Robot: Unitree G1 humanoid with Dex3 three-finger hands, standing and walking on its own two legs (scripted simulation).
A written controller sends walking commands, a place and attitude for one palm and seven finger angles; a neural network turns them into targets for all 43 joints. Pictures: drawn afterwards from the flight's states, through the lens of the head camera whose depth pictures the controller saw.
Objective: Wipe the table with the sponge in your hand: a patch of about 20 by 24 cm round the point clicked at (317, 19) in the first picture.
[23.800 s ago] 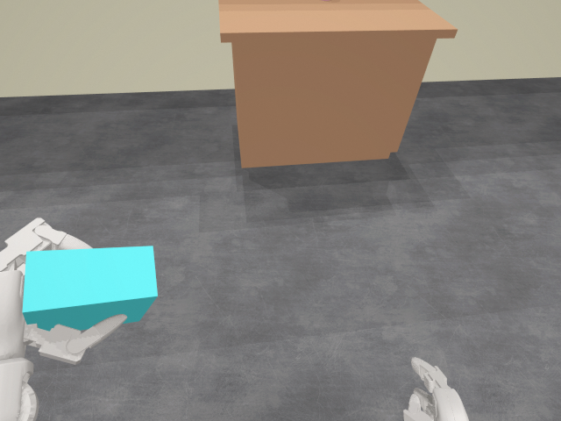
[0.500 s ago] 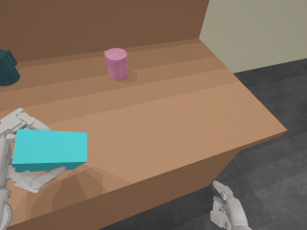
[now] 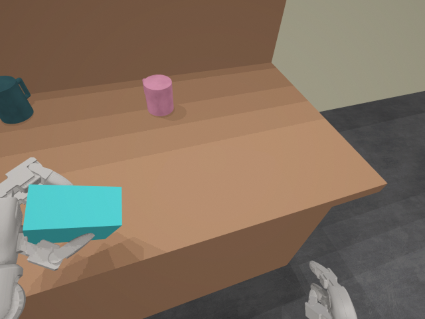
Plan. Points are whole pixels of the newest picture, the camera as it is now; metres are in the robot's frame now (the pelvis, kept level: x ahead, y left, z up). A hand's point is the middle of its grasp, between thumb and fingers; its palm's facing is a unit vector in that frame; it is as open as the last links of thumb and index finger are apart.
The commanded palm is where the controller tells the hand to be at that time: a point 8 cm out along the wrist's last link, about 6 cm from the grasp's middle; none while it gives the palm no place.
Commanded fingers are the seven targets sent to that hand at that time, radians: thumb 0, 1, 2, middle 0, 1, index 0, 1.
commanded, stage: look again from close up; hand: left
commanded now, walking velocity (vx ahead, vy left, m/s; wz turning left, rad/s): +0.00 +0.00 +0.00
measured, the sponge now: (86, 215) +0.23 +0.22 +0.13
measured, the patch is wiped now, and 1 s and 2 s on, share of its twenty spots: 0.00 0.00 0.00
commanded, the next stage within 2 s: shuffle to correct the standing spot in 0.10 s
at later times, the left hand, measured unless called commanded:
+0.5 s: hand (95, 197) +0.25 +0.20 +0.15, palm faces +0.33 -0.87 -0.37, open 9.9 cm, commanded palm +0.18 +0.24 +0.17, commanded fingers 0.00 0.10 1.30 -1.20 -1.60 -1.20 -1.60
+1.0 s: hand (128, 206) +0.24 +0.15 +0.15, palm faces +0.30 -0.87 -0.40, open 9.9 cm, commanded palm +0.18 +0.19 +0.17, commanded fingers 0.00 0.10 1.30 -1.20 -1.60 -1.20 -1.60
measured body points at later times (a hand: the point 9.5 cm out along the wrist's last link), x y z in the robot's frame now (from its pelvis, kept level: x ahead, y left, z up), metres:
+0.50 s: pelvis +0.02 -0.04 +0.00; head +0.05 -0.02 +0.45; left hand +0.22 +0.25 +0.17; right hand +0.20 -0.26 -0.07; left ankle +0.04 +0.06 -0.74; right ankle +0.02 -0.14 -0.74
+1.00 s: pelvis +0.01 -0.08 -0.01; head +0.04 -0.08 +0.44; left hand +0.21 +0.19 +0.17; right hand +0.19 -0.33 -0.08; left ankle +0.04 +0.06 -0.74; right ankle +0.02 -0.14 -0.74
